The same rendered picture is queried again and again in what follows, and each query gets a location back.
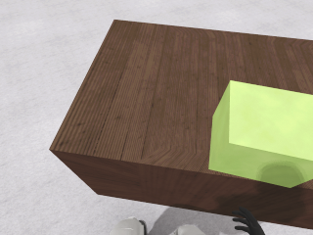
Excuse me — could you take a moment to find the robot right hand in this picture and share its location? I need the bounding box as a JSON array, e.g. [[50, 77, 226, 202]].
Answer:
[[232, 206, 265, 235]]

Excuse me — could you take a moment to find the carton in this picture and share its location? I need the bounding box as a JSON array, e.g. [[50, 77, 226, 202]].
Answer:
[[208, 80, 313, 188]]

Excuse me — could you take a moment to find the pedestal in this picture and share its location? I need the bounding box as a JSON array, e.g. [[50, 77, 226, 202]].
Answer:
[[49, 20, 313, 230]]

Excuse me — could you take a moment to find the robot left thigh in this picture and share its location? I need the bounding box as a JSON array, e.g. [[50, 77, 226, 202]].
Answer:
[[110, 218, 144, 235]]

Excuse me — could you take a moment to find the robot right thigh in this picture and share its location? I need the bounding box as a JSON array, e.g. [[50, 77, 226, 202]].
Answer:
[[172, 225, 205, 235]]

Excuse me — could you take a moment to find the robot thigh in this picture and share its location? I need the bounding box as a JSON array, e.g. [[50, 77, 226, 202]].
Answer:
[[172, 225, 205, 235], [110, 218, 144, 235]]

